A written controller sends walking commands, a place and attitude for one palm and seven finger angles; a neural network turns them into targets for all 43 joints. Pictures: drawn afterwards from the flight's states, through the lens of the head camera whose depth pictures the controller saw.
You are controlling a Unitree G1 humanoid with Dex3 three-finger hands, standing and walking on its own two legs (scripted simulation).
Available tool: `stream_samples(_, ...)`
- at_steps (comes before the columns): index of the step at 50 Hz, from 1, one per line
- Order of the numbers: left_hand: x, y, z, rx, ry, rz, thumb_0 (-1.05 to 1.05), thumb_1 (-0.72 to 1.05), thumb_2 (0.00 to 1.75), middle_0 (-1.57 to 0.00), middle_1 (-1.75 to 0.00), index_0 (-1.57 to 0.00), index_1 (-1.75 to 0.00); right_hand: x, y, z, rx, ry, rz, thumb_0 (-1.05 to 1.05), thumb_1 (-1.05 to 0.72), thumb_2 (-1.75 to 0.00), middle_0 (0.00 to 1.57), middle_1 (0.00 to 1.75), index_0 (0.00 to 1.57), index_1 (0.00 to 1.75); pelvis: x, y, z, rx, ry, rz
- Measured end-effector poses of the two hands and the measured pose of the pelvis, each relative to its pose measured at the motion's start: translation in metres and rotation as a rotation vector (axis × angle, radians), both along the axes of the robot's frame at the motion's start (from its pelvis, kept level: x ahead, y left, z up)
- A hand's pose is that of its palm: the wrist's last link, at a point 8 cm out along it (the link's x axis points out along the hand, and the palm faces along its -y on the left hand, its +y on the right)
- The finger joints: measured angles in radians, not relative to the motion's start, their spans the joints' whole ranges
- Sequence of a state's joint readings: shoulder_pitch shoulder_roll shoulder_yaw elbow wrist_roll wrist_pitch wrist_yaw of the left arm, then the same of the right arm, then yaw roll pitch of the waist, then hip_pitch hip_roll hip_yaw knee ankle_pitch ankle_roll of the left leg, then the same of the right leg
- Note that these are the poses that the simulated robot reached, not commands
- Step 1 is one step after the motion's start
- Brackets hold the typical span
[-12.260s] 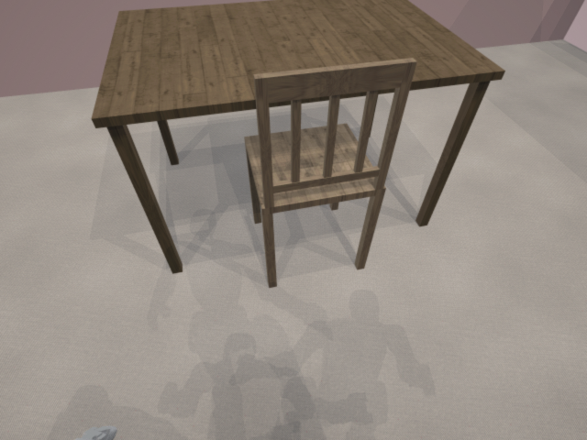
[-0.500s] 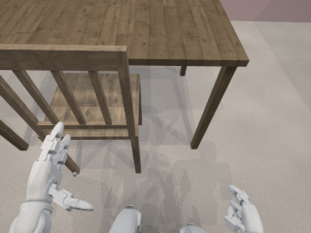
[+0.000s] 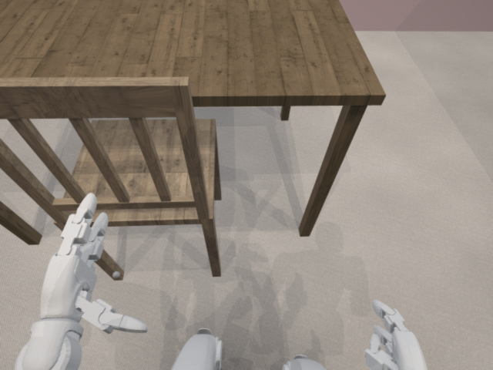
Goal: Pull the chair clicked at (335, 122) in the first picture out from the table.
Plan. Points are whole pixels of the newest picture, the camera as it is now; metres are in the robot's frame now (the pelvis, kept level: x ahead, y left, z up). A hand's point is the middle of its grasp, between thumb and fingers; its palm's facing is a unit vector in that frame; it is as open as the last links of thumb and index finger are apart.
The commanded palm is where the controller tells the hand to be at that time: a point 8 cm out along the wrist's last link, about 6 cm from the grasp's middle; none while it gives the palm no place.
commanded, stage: raise the hand toward the chair's back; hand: left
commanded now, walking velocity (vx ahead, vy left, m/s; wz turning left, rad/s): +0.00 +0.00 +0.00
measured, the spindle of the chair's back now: (104, 164) +0.48 +0.32 -0.01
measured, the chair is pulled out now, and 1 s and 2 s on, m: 0.00 0.00 0.00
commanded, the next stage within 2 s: aim the fingers beside a spindle in 0.10 s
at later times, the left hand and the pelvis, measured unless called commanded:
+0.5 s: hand (128, 263) +0.27 +0.20 +0.04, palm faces +0.08 -1.00 -0.06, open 17.0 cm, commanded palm +0.24 +0.25 +0.04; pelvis +0.01 -0.01 -0.01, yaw +0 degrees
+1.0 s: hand (138, 245) +0.30 +0.20 +0.02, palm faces +0.07 -1.00 -0.03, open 17.0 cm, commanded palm +0.28 +0.25 +0.02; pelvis +0.00 +0.00 -0.02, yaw -1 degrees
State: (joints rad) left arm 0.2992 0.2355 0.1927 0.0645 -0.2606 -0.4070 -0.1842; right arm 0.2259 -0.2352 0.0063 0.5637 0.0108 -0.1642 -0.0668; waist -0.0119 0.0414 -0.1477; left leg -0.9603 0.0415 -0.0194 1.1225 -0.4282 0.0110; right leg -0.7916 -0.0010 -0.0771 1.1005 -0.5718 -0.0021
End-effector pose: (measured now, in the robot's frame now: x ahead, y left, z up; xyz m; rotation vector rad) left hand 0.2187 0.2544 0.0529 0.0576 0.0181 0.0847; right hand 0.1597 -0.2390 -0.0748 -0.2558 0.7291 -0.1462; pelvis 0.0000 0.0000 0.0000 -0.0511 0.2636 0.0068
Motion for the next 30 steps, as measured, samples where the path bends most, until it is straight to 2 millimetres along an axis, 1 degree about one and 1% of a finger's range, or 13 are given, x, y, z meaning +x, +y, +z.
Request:
stream_samples(9, 0.004, -0.005, -0.001, -0.001, 0.018, -0.005, -0.01, -0.5, 0.3, -0.07, -0.08, -0.06, -0.08, 0.01, 0.003, -0.003, 0.022, -0.006, 0.011, 0.01, -0.91, -0.89, 0.2, 0.3, 0.21, 0.3, 0.004, -0.004, 0.0, 0.004, 0.005, 0.001)
stream_samples(16, 0.009, -0.008, -0.002, 0.002, 0.015, -0.004, -0.01, -0.5, 0.3, -0.07, -0.08, -0.06, -0.08, 0.013, -0.001, -0.006, 0.023, 0.002, 0.014, 0.01, -0.91, -0.89, 0.2, 0.3, 0.21, 0.3, 0.007, -0.008, -0.001, 0.008, 0.015, 0.0)
stream_samples(22, 0.017, -0.008, -0.01, -0.003, 0.014, -0.005, -0.01, -0.5, 0.3, -0.07, -0.08, -0.06, -0.08, 0.011, -0.008, -0.012, 0.013, 0.02, 0.005, 0.01, -0.91, -0.89, 0.2, 0.3, 0.21, 0.3, 0.007, -0.01, -0.006, 0.01, 0.027, -0.003)
stream_samples(30, 0.027, -0.006, -0.015, -0.006, 0.007, -0.006, -0.01, -0.5, 0.3, -0.07, -0.08, -0.06, -0.08, 0.004, -0.015, -0.018, 0.002, 0.049, -0.016, 0.01, -0.91, -0.89, 0.2, 0.3, 0.21, 0.3, 0.007, -0.012, -0.009, 0.011, 0.039, -0.008)
